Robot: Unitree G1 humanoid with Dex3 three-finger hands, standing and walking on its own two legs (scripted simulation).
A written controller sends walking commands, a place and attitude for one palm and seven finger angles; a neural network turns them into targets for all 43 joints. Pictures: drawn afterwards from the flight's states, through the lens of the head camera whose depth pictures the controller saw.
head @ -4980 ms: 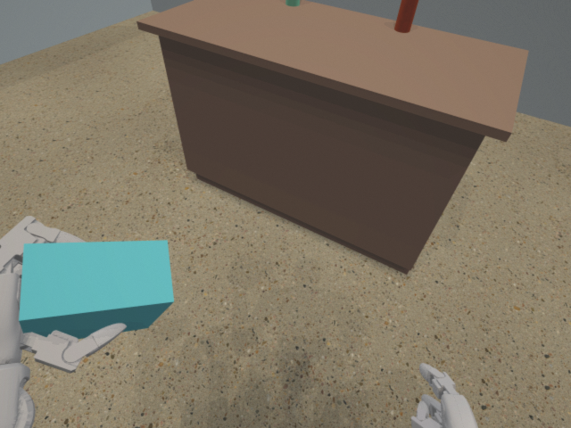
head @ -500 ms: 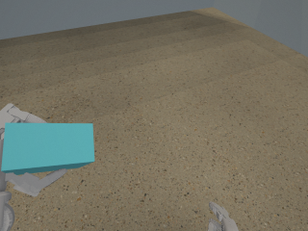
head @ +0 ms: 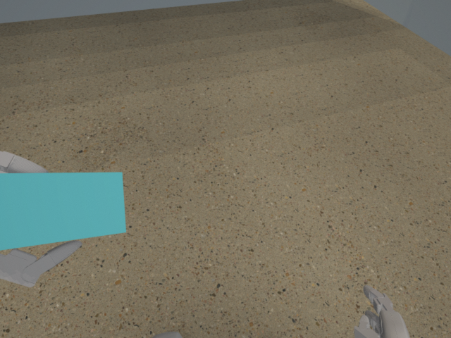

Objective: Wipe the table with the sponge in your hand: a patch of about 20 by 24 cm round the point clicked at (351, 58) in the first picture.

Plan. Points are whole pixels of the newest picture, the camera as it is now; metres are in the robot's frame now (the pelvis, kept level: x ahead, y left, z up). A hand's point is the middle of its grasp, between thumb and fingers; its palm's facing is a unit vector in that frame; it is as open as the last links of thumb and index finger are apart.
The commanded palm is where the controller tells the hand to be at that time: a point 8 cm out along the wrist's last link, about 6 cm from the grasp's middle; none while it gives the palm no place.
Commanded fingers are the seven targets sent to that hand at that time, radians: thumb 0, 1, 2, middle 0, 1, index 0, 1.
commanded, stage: walk to a spot facing it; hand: left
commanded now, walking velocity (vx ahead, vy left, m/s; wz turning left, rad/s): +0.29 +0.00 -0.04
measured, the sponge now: (72, 210) +0.23 +0.21 +0.18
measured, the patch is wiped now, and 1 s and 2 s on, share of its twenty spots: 0.00 0.00 0.00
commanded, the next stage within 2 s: turn to face it in 0.16 s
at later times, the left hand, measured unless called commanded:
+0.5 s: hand (96, 163) +0.31 +0.20 +0.17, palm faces +0.43 -0.76 -0.48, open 11.0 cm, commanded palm +0.23 +0.25 +0.19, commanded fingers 0.00 0.10 1.30 -1.20 -1.60 -1.20 -1.60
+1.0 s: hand (20, 220) +0.21 +0.25 +0.19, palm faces +0.60 -0.66 -0.45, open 11.0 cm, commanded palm +0.14 +0.28 +0.19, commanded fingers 0.00 0.10 1.30 -1.20 -1.60 -1.20 -1.60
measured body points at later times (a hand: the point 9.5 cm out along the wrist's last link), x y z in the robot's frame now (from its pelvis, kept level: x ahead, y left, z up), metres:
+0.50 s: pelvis +0.09 -0.04 +0.01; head +0.13 -0.07 +0.45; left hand +0.28 +0.24 +0.20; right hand +0.29 -0.27 -0.10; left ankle +0.05 +0.09 -0.63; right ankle +0.15 -0.12 -0.72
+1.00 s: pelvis +0.09 -0.04 +0.01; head +0.12 -0.02 +0.46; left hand +0.17 +0.28 +0.21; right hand +0.31 -0.17 -0.08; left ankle +0.11 +0.10 -0.72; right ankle +0.13 -0.17 -0.68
